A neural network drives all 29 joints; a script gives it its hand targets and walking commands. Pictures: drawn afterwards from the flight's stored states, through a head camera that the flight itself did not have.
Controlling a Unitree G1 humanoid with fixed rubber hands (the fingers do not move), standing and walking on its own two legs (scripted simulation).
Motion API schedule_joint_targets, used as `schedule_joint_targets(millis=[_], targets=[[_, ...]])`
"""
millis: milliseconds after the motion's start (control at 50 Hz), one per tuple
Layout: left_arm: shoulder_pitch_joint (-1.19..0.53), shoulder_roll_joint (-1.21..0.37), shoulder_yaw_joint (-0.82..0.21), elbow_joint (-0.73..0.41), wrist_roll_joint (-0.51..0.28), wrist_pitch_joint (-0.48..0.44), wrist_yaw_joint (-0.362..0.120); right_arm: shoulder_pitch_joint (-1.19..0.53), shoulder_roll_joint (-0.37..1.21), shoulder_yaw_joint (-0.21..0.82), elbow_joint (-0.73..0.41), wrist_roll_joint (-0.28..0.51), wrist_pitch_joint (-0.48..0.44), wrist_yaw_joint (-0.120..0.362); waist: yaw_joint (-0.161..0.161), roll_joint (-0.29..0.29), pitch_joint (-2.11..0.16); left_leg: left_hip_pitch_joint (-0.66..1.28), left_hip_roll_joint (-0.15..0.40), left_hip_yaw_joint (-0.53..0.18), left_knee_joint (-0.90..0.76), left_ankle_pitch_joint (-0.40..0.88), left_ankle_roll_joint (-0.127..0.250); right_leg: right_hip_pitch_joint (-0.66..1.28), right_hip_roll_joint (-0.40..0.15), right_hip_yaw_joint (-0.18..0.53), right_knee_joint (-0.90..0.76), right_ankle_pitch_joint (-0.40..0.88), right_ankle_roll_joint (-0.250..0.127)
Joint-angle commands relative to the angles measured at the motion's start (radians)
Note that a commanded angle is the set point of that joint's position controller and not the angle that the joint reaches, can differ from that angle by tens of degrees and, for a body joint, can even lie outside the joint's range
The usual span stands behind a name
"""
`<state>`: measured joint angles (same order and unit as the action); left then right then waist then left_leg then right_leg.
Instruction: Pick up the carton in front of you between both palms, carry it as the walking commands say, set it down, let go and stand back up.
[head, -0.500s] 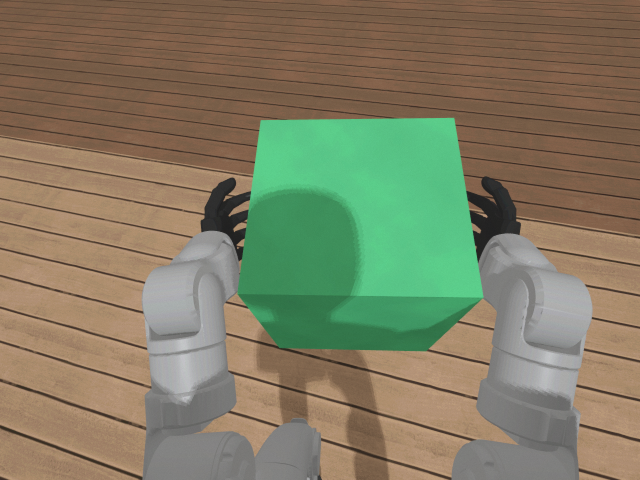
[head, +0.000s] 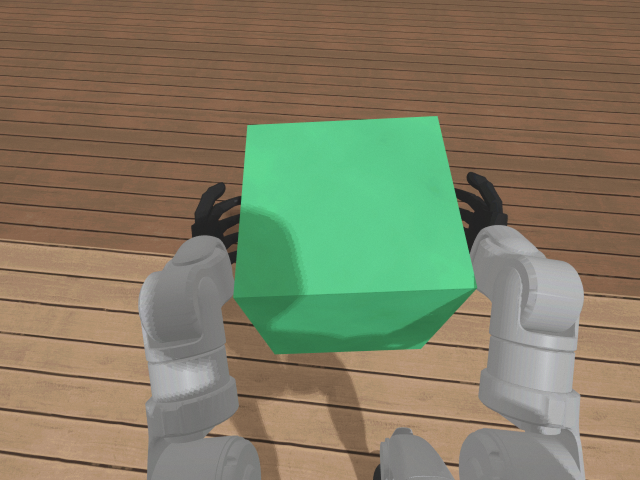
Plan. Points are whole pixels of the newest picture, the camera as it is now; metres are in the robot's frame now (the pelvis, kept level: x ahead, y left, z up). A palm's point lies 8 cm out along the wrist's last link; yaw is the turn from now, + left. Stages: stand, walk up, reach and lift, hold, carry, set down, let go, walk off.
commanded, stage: carry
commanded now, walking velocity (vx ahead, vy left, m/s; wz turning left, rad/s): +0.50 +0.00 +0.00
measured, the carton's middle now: (345, 251) +0.37 -0.01 +0.09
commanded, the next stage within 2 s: none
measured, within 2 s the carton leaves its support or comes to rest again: neither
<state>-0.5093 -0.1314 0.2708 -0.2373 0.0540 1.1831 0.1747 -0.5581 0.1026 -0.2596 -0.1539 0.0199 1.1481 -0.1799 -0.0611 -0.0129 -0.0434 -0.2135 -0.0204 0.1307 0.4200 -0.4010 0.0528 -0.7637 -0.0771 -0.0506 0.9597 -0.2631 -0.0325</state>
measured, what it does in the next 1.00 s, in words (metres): climbs: right foot 0.03 m higher, then left foot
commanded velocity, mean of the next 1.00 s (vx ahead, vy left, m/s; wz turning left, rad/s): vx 0.50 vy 0.00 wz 0.00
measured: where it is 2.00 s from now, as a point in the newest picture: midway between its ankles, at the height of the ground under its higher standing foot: (302, 198)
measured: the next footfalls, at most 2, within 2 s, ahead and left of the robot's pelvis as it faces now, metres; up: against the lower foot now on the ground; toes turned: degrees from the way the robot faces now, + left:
right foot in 0.12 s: +0.26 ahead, -0.12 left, +0.03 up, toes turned -6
left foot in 0.48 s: +0.47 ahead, +0.12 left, +0.05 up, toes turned +7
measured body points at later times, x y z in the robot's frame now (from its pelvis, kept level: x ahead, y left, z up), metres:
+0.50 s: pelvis +0.32 +0.02 +0.02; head +0.33 +0.02 +0.47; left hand +0.67 +0.18 +0.16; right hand +0.67 -0.13 +0.17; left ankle +0.43 +0.11 -0.69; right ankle +0.22 -0.11 -0.70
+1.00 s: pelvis +0.62 +0.01 +0.05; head +0.63 +0.01 +0.50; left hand +0.95 +0.19 +0.17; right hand +0.98 -0.11 +0.17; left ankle +0.48 +0.11 -0.58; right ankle +0.71 -0.07 -0.66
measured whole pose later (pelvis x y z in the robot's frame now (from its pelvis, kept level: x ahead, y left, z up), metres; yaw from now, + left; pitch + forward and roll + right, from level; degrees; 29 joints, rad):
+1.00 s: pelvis +0.62 +0.01 +0.05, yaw +1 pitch +3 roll -1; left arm -0.55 -0.11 0.24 -0.08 0.04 1.20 0.19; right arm -0.54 0.08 -0.28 -0.10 0.00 1.20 -0.17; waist 0.08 0.01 -0.05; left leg -0.37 0.02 0.01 1.19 -0.50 0.01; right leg -0.56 0.00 -0.16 0.72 -0.34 -0.09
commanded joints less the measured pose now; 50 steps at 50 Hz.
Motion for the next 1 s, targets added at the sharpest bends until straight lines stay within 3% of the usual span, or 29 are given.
schedule_joint_targets(millis=[0, 20, 40, 60, 80, 100, 120, 140, 160, 220, 300, 360, 400, 420, 440, 460, 480, 520, 560, 620, 680, 760, 800, 840, 860, 880, 900, 940, 980], targets=[[-0.589, -0.626, -0.624, 0.003, -0.203, 0.009, -0.015, -0.496, 0.658, 0.578, -0.026, 0.160, 0.042, 0.051, 0.013, 0.171, -0.301, 0.264, 0.249, -0.143, -0.079, 0.580, 0.139, 0.132, 0.065, -0.151, -0.240, -0.015, -0.025], [-0.571, -0.640, -0.628, 0.030, -0.224, 0.012, -0.019, -0.501, 0.637, 0.577, -0.052, 0.149, 0.041, 0.046, 0.028, 0.184, -0.320, 0.237, 0.226, -0.121, 0.005, 0.694, 0.118, 0.230, 0.102, -0.167, -0.295, -0.031, -0.024], [-0.591, -0.662, -0.623, 0.056, -0.242, 0.011, -0.021, -0.542, 0.630, 0.561, -0.042, 0.160, 0.043, 0.043, 0.090, 0.151, -0.356, 0.210, 0.204, -0.049, 0.180, 0.884, 0.081, 0.379, 0.146, -0.193, -0.410, -0.014, -0.035], [-0.549, -0.653, -0.608, 0.105, -0.228, 0.013, -0.016, -0.508, 0.609, 0.563, -0.034, 0.137, 0.050, 0.037, 0.162, 0.122, -0.489, 0.054, 0.151, 0.021, 0.412, 0.797, -0.004, 0.717, 0.082, -0.084, -0.409, 0.030, -0.084], [-0.548, -0.632, -0.598, 0.095, -0.224, 0.005, -0.013, -0.534, 0.622, 0.557, -0.045, 0.143, 0.053, 0.037, 0.180, -0.139, -0.579, -0.244, 0.036, 0.010, 0.707, 0.487, -0.052, 0.972, -0.163, 0.364, -0.441, 0.097, -0.204], [-0.564, -0.644, -0.597, 0.077, -0.231, 0.000, -0.011, -0.499, 0.645, 0.563, 0.001, 0.138, 0.054, 0.041, 0.192, -0.317, -0.553, -0.560, -0.094, -0.057, 0.931, -0.068, -0.054, 1.150, -0.264, 0.662, -0.544, 0.353, -0.316], [-0.620, -0.727, -0.659, 0.010, -0.269, -0.007, -0.019, -0.486, 0.706, 0.541, -0.031, 0.134, 0.038, 0.041, 0.181, -0.185, -0.563, -0.633, -0.043, -0.124, 1.064, -0.125, -0.035, 1.124, -0.273, 0.627, -0.519, 0.414, -0.345], [-0.628, -0.772, -0.664, 0.018, -0.286, -0.009, -0.033, -0.541, 0.717, 0.537, -0.021, 0.137, 0.034, 0.047, 0.180, -0.055, -0.505, -0.631, 0.010, -0.164, 1.078, -0.131, -0.018, 1.042, -0.240, 0.541, -0.476, 0.472, -0.301], [-0.738, -0.808, -0.718, -0.050, -0.347, -0.027, -0.052, -0.540, 0.731, 0.524, -0.021, 0.114, 0.021, 0.046, 0.154, -0.023, -0.462, -0.627, 0.044, -0.175, 1.016, -0.093, -0.012, 0.930, -0.244, 0.454, -0.493, 0.359, -0.260], [-0.894, -0.843, -0.780, -0.199, -0.446, -0.061, -0.080, -0.597, 0.757, 0.522, -0.103, 0.097, -0.007, 0.034, 0.125, -0.040, -0.440, -0.578, 0.074, -0.120, 0.873, 0.008, -0.004, 0.808, -0.215, 0.342, -0.591, 0.066, -0.201], [-0.645, -0.719, -0.703, -0.031, -0.370, -0.051, -0.062, -0.459, 0.653, 0.556, -0.085, 0.063, -0.001, 0.013, 0.125, -0.148, -0.399, -0.508, 0.093, -0.080, 0.548, 0.075, -0.012, 0.775, -0.163, 0.164, -0.615, 0.141, -0.177], [-0.615, -0.684, -0.703, -0.040, -0.339, -0.032, -0.049, -0.494, 0.629, 0.579, -0.121, 0.094, 0.020, 0.024, 0.118, -0.126, -0.352, -0.303, 0.046, 0.002, 0.286, 0.127, -0.009, 0.664, -0.160, 0.096, -0.620, 0.151, -0.148], [-0.606, -0.667, -0.679, 0.014, -0.315, -0.010, -0.039, -0.483, 0.620, 0.562, -0.063, 0.112, 0.038, 0.032, 0.076, -0.117, -0.357, -0.119, -0.020, 0.100, 0.149, 0.166, -0.010, 0.589, -0.152, 0.031, -0.506, 0.197, -0.120], [-0.630, -0.652, -0.670, 0.005, -0.290, -0.003, -0.035, -0.437, 0.609, 0.562, -0.062, 0.099, 0.041, 0.033, -0.001, -0.070, -0.405, 0.115, -0.043, 0.098, 0.140, 0.124, 0.009, 0.529, -0.102, -0.026, -0.303, 0.294, -0.065], [-0.579, -0.640, -0.636, 0.035, -0.255, 0.005, -0.027, -0.435, 0.602, 0.562, -0.016, 0.113, 0.047, 0.031, -0.035, 0.065, -0.460, 0.289, 0.139, -0.196, 0.062, -0.029, 0.064, 0.333, -0.034, -0.091, -0.013, 0.171, 0.002], [-0.560, -0.622, -0.606, 0.035, -0.240, 0.017, -0.024, -0.436, 0.585, 0.548, -0.001, 0.117, 0.047, 0.032, -0.016, 0.366, -0.470, 0.444, 0.373, -0.705, -0.055, 0.055, 0.179, 0.047, 0.115, -0.059, 0.224, -0.193, 0.049], [-0.603, -0.628, -0.604, 0.041, -0.228, 0.019, -0.016, -0.457, 0.629, 0.559, 0.009, 0.119, 0.052, 0.035, -0.027, 0.321, -0.447, 0.494, 0.371, -0.802, -0.082, 0.225, 0.240, -0.116, 0.133, 0.031, 0.403, -0.274, 0.032], [-0.590, -0.684, -0.563, 0.076, -0.198, 0.013, -0.009, -0.551, 0.695, 0.610, -0.064, 0.183, 0.045, 0.054, -0.012, 0.100, -0.433, 0.420, 0.357, -0.632, -0.005, 0.269, 0.182, -0.145, 0.051, 0.077, 0.468, -0.230, 0.013], [-0.598, -0.723, -0.537, 0.042, -0.168, -0.013, -0.012, -0.719, 0.805, 0.697, -0.152, 0.282, 0.018, 0.078, 0.001, 0.026, -0.400, 0.333, 0.313, -0.482, 0.005, 0.354, 0.166, -0.114, 0.005, 0.073, 0.385, -0.167, 0.006], [-0.630, -0.714, -0.570, 0.013, -0.151, -0.034, -0.010, -0.733, 0.813, 0.699, -0.158, 0.313, -0.010, 0.091, 0.000, 0.132, -0.389, 0.317, 0.300, -0.429, -0.071, 0.219, 0.159, -0.109, 0.023, 0.039, 0.259, -0.132, -0.005], [-0.551, -0.660, -0.564, 0.034, -0.128, -0.038, -0.002, -0.631, 0.751, 0.689, -0.141, 0.297, -0.008, 0.083, -0.011, 0.068, -0.369, 0.376, 0.282, -0.357, -0.083, 0.401, 0.172, -0.153, 0.013, -0.005, 0.210, -0.056, -0.007], [-0.566, -0.605, -0.599, -0.033, -0.145, -0.020, 0.001, -0.539, 0.710, 0.639, -0.060, 0.249, 0.015, 0.071, -0.003, 0.153, -0.319, 0.315, 0.225, -0.187, -0.082, 0.484, 0.126, 0.041, 0.034, -0.070, -0.175, -0.025, -0.008], [-0.516, -0.591, -0.597, 0.001, -0.149, -0.001, 0.001, -0.531, 0.664, 0.621, -0.061, 0.222, 0.029, 0.062, 0.026, 0.165, -0.315, 0.219, 0.257, -0.144, -0.030, 0.665, 0.107, 0.243, 0.071, -0.136, -0.241, -0.002, -0.025], [-0.560, -0.591, -0.600, 0.032, -0.184, 0.015, -0.004, -0.465, 0.627, 0.572, 0.004, 0.166, 0.050, 0.045, 0.114, 0.139, -0.356, 0.118, 0.189, -0.002, 0.237, 0.896, 0.031, 0.520, 0.153, -0.207, -0.363, -0.006, -0.047], [-0.525, -0.573, -0.574, 0.068, -0.176, 0.018, -0.006, -0.490, 0.612, 0.562, -0.003, 0.146, 0.054, 0.040, 0.170, 0.004, -0.467, -0.061, 0.140, 0.002, 0.500, 0.735, -0.018, 0.807, 0.062, -0.043, -0.379, -0.057, -0.083], [-0.550, -0.598, -0.583, 0.101, -0.192, 0.022, -0.007, -0.467, 0.593, 0.528, 0.008, 0.107, 0.059, 0.033, 0.146, -0.244, -0.498, -0.325, 0.005, -0.021, 0.782, 0.223, -0.068, 0.934, -0.223, 0.536, -0.536, -0.086, -0.195], [-0.536, -0.606, -0.583, 0.149, -0.204, 0.022, -0.013, -0.484, 0.581, 0.513, 0.030, 0.085, 0.068, 0.026, 0.148, -0.318, -0.444, -0.550, -0.082, -0.075, 0.975, -0.089, -0.050, 0.993, -0.266, 0.749, -0.635, 0.059, -0.290], [-0.652, -0.754, -0.657, 0.052, -0.289, 0.007, -0.043, -0.505, 0.696, 0.485, 0.042, 0.092, 0.053, 0.030, 0.150, -0.038, -0.437, -0.595, 0.018, -0.162, 1.080, -0.110, -0.016, 0.910, -0.257, 0.580, -0.536, 0.220, -0.289], [-0.853, -0.855, -0.761, -0.117, -0.397, -0.030, -0.073, -0.568, 0.789, 0.504, -0.042, 0.094, 0.016, 0.044, 0.100, 0.035, -0.426, -0.528, 0.089, -0.175, 0.919, -0.048, -0.011, 0.790, -0.236, 0.414, -0.560, 0.071, -0.206]])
